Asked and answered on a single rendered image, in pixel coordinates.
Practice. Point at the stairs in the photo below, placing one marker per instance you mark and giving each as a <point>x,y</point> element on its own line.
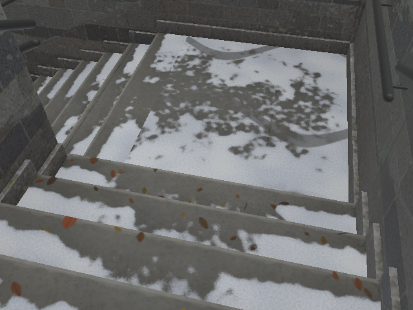
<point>107,235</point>
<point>78,101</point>

